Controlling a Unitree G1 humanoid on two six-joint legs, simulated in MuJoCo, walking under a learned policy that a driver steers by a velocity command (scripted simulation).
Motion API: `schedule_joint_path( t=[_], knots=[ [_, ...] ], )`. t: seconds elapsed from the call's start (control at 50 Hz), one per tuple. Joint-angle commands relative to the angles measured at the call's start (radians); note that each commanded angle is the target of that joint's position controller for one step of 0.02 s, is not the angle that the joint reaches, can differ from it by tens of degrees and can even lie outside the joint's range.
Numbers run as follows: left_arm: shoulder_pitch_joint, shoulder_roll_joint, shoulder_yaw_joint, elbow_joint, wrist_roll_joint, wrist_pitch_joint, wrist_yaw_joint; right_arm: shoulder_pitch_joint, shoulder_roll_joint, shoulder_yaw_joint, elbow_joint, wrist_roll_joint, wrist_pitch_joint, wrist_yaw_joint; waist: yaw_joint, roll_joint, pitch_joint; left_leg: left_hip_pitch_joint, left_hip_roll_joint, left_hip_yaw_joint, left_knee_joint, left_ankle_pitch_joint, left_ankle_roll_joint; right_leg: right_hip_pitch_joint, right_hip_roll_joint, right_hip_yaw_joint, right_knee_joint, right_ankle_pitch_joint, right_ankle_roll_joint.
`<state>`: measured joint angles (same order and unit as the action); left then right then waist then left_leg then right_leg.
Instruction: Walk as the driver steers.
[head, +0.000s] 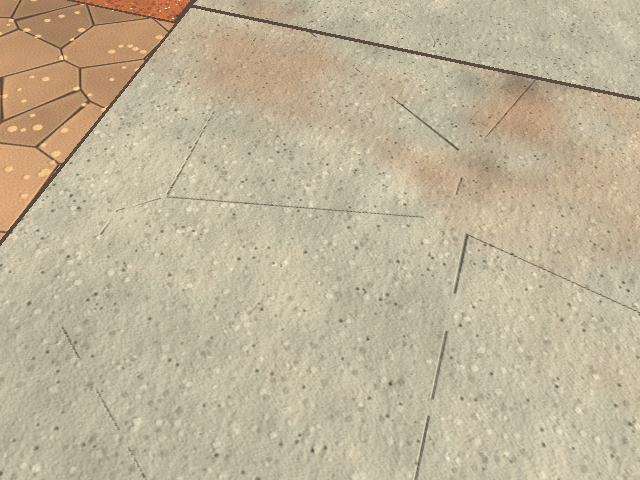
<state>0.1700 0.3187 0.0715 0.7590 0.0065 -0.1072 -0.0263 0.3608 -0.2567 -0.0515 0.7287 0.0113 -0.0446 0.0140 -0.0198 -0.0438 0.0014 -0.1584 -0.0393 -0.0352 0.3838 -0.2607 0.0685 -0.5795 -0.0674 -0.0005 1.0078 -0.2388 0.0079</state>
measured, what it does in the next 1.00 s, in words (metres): walks ahead, turning right: right foot, then left foot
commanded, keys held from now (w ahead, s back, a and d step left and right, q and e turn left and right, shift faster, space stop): w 0.22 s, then w+e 0.78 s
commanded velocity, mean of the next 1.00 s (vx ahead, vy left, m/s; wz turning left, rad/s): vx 0.49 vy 0.00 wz -0.22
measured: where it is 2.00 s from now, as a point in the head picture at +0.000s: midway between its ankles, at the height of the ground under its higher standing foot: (411, 283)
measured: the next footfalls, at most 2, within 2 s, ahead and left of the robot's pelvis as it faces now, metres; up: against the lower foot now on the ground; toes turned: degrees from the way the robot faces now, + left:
right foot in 0.30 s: +0.37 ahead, -0.10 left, +0.00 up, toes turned +2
left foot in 0.78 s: +0.62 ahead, +0.11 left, +0.00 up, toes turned -14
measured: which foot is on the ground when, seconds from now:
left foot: down 0.00-0.32, up 0.34-0.76, down 0.78-1.00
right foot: up 0.00-0.28, down 0.30-0.78, up 0.80-1.00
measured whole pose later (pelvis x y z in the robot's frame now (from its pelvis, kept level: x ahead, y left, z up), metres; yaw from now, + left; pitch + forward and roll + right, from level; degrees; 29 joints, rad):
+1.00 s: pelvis +0.55 +0.01 +0.00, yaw -19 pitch +1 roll +1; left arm 0.25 0.33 0.08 0.67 -0.03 -0.02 -0.01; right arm 0.29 -0.26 -0.06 0.75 -0.01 -0.10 0.00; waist -0.04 -0.06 0.02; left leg -0.17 -0.01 0.08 0.35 -0.20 0.02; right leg -0.62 -0.06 0.06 1.11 -0.27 0.01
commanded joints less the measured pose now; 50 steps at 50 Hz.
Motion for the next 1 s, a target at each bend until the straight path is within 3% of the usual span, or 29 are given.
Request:
schedule_joint_path(
  t=[0.02,0.1,0.16,0.22,0.26,0.28,0.3,0.32,0.34,0.36,0.38,0.4,0.42,0.44,0.5,0.54,0.6,0.66,0.7,0.74,0.76,0.78,0.8,0.82,0.84,0.86,0.88,0.92,1.0],
  knots=[
    [-0.093,0.063,0.013,-0.084,0.003,-0.011,-0.004,-0.018,-0.174,-0.045,-0.065,0.0,-0.021,-0.024,0.001,0.123,0.009,0.135,0.217,-0.199,-0.186,0.396,0.163,-0.169,-0.006,0.01,-0.151,0.168,0.026],
    [-0.228,0.015,-0.011,-0.123,-0.013,-0.01,-0.019,0.051,-0.177,-0.045,-0.023,0.003,-0.024,-0.038,-0.051,0.143,0.051,0.065,0.186,-0.13,-0.211,0.341,0.123,-0.054,0.038,-0.016,-0.401,0.364,0.021],
    [-0.292,0.024,-0.012,-0.149,-0.021,-0.015,-0.032,0.092,-0.179,-0.046,0.01,0.009,-0.026,-0.038,-0.066,0.135,0.094,0.108,0.224,-0.154,-0.21,0.304,0.123,-0.052,0.044,-0.002,-0.484,0.386,-0.009],
    [-0.286,0.045,-0.006,-0.157,-0.02,-0.02,-0.041,0.099,-0.183,-0.05,0.033,0.009,-0.016,-0.041,-0.046,0.142,0.095,0.207,0.265,-0.164,-0.152,0.416,0.107,-0.047,0.048,0.002,-0.527,0.31,-0.051],
    [-0.206,0.074,0.007,-0.138,-0.017,-0.016,-0.036,0.079,-0.206,-0.056,0.031,0.003,-0.008,-0.043,-0.006,0.169,0.024,0.27,0.257,-0.13,-0.037,0.746,0.086,0.057,0.095,-0.049,-0.513,0.21,-0.086],
    [-0.102,0.102,0.023,-0.112,-0.016,-0.012,-0.028,0.069,-0.208,-0.054,0.029,0.0,-0.001,-0.043,0.049,0.174,-0.056,0.275,0.229,-0.096,0.105,0.941,0.07,0.199,0.131,-0.085,-0.519,0.196,-0.119],
    [0.044,0.131,0.034,-0.08,-0.012,-0.006,-0.02,0.058,-0.196,-0.046,0.023,-0.006,0.002,-0.044,0.122,0.162,-0.16,0.171,0.195,-0.065,0.305,0.946,0.041,0.442,0.091,-0.05,-0.499,0.245,-0.163],
    [0.197,0.208,0.051,-0.063,0.008,-0.003,-0.015,0.143,-0.117,-0.022,0.0,-0.022,-0.004,-0.041,0.12,-0.022,-0.341,-0.168,0.096,-0.043,0.68,0.584,-0.017,0.855,-0.149,0.316,-0.459,0.243,-0.306],
    [0.25,0.178,0.046,-0.029,-0.02,0.0,-0.025,0.201,-0.069,0.0,0.021,-0.019,-0.022,-0.03,0.103,-0.248,-0.454,-0.414,-0.064,-0.069,0.972,-0.257,-0.07,1.041,-0.299,0.755,-0.629,0.078,-0.428],
    [0.194,0.124,0.029,-0.035,-0.041,0.006,-0.022,0.097,-0.161,-0.02,-0.01,0.003,-0.044,-0.02,0.117,-0.147,-0.319,-0.546,0.003,-0.132,1.038,-0.259,-0.055,0.963,-0.262,0.744,-0.693,-0.092,-0.372],
    [0.13,0.104,0.023,-0.053,-0.031,0.015,-0.013,-0.021,-0.177,-0.019,-0.045,0.025,-0.062,-0.012,0.113,-0.059,-0.175,-0.574,0.051,-0.109,1.004,-0.188,-0.044,0.807,-0.225,0.601,-0.716,-0.09,-0.328],
    [0.081,0.098,0.02,-0.061,-0.018,0.018,-0.01,-0.085,-0.163,-0.016,-0.061,0.014,-0.076,-0.01,0.08,0.037,-0.064,-0.562,0.084,-0.085,0.916,-0.132,-0.04,0.636,-0.185,0.51,-0.749,0.003,-0.31],
    [0.055,0.082,0.014,-0.071,-0.007,0.015,-0.007,-0.096,-0.164,-0.023,-0.062,-0.007,-0.077,-0.015,0.048,0.059,-0.033,-0.511,0.118,-0.081,0.835,-0.09,-0.042,0.537,-0.152,0.45,-0.768,0.099,-0.295],
    [0.042,0.083,0.012,-0.079,0.001,0.015,-0.004,-0.075,-0.151,-0.022,-0.061,-0.014,-0.073,-0.015,0.018,0.035,-0.025,-0.464,0.128,-0.078,0.797,-0.073,-0.05,0.471,-0.128,0.427,-0.79,0.153,-0.299],
    [0.046,0.096,0.018,-0.077,-0.016,0.013,0.006,-0.064,-0.115,-0.014,-0.07,-0.027,-0.055,-0.022,-0.009,-0.007,-0.011,-0.418,0.139,-0.047,0.643,-0.057,-0.094,0.35,-0.1,0.344,-0.833,0.217,-0.317],
    [0.064,0.121,0.027,-0.073,-0.021,0.015,0.017,-0.146,-0.094,-0.003,-0.098,-0.031,-0.052,-0.027,0.013,-0.011,0.014,-0.403,0.132,-0.031,0.5,0.059,-0.116,0.289,-0.071,0.287,-0.844,0.214,-0.3],
    [0.117,0.139,0.035,-0.06,-0.031,0.029,0.029,-0.272,-0.076,0.006,-0.125,-0.024,-0.063,-0.019,0.065,-0.013,0.019,-0.321,0.083,-0.022,0.279,0.282,-0.133,0.25,-0.026,0.245,-0.816,0.174,-0.248],
    [0.179,0.139,0.036,-0.047,-0.041,0.045,0.034,-0.341,-0.097,-0.001,-0.146,-0.006,-0.073,-0.009,0.091,-0.027,0.005,-0.276,0.051,-0.039,0.176,0.318,-0.137,0.302,-0.044,0.302,-0.758,0.104,-0.227],
    [0.191,0.134,0.036,-0.048,-0.039,0.053,0.037,-0.344,-0.126,-0.015,-0.154,0.0,-0.079,-0.004,0.077,-0.042,-0.006,-0.243,0.046,-0.057,0.123,0.257,-0.122,0.359,-0.063,0.368,-0.698,0.054,-0.205],
    [0.174,0.12,0.033,-0.057,-0.034,0.06,0.037,-0.27,-0.149,-0.032,-0.139,0.004,-0.087,-0.004,0.024,-0.064,-0.025,-0.131,0.047,-0.044,0.07,0.195,-0.084,0.365,-0.053,0.399,-0.612,0.045,-0.173],
    [0.174,0.083,0.021,-0.064,-0.029,0.06,0.036,-0.185,-0.174,-0.046,-0.124,-0.003,-0.091,-0.01,-0.019,-0.058,-0.071,0.006,0.082,-0.056,0.048,0.17,-0.051,0.329,-0.009,0.372,-0.509,0.046,-0.141],
    [0.176,0.01,-0.004,-0.084,-0.013,0.055,0.031,-0.035,-0.233,-0.063,-0.111,-0.019,-0.092,-0.02,-0.08,0.062,-0.199,0.236,0.264,-0.224,0.049,0.097,0.018,0.217,0.058,0.278,-0.221,-0.078,-0.099],
    [0.291,-0.031,-0.02,-0.124,-0.041,0.043,0.031,0.035,-0.31,-0.082,-0.077,-0.031,-0.073,-0.015,-0.028,0.383,-0.299,0.48,0.466,-0.661,-0.045,-0.136,0.168,-0.103,0.161,0.143,0.072,-0.376,-0.051],
    [0.277,0.073,0.0,-0.103,-0.055,0.045,0.036,0.021,-0.226,-0.067,-0.083,-0.018,-0.069,-0.008,-0.048,0.291,-0.227,0.437,0.465,-0.732,-0.088,-0.321,0.165,-0.225,0.084,0.163,0.217,-0.333,-0.035],
    [0.188,0.12,0.015,-0.111,-0.047,0.052,0.037,-0.012,-0.17,-0.051,-0.088,-0.014,-0.066,-0.011,-0.068,0.2,-0.121,0.344,0.42,-0.579,-0.092,-0.27,0.127,-0.253,0.055,0.154,0.263,-0.24,-0.028],
    [0.149,0.112,0.016,-0.116,-0.036,0.058,0.038,-0.06,-0.147,-0.041,-0.091,-0.019,-0.063,-0.01,-0.05,0.139,-0.068,0.247,0.375,-0.45,-0.102,-0.129,0.106,-0.222,0.026,0.135,0.255,-0.166,-0.018],
    [0.122,0.102,0.019,-0.127,-0.028,0.061,0.034,-0.096,-0.121,-0.033,-0.084,-0.022,-0.06,-0.01,-0.033,0.139,-0.022,0.172,0.336,-0.357,-0.124,-0.025,0.1,-0.204,0.002,0.132,0.215,-0.116,-0.011],
    [0.118,0.068,0.018,-0.137,-0.037,0.073,0.022,-0.122,-0.109,-0.03,-0.072,-0.025,-0.064,-0.013,-0.005,0.177,0.009,0.077,0.295,-0.227,-0.174,0.08,0.092,-0.14,-0.031,0.111,0.174,-0.068,-0.003],
    [0.054,0.028,0.007,-0.171,-0.028,0.086,0.015,-0.108,-0.151,-0.047,-0.033,-0.02,-0.074,-0.015,-0.003,0.129,0.029,0.07,0.31,-0.091,-0.223,0.238,0.124,-0.17,-0.045,0.099,0.055,0.027,0.019]
  ],
)
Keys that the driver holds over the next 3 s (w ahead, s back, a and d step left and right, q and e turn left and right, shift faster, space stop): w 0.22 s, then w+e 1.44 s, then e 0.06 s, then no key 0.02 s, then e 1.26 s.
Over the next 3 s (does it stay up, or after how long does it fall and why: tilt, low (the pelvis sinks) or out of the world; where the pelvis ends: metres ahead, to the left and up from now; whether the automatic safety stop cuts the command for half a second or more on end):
stays up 1.00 -0.31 0.00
